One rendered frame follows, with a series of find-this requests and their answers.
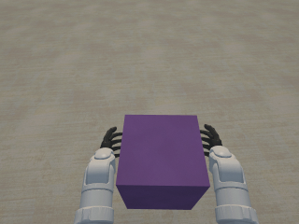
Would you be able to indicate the robot left hand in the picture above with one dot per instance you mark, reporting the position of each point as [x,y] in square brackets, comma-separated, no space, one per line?
[108,142]

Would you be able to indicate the robot right forearm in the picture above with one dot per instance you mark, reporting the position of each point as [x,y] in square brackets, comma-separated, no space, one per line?
[231,189]

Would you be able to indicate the robot left forearm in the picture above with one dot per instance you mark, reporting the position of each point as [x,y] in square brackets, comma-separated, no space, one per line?
[97,189]

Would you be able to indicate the carton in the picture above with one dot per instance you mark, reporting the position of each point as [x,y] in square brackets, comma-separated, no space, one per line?
[162,164]

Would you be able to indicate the robot right hand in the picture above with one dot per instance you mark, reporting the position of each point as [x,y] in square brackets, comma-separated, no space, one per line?
[213,140]

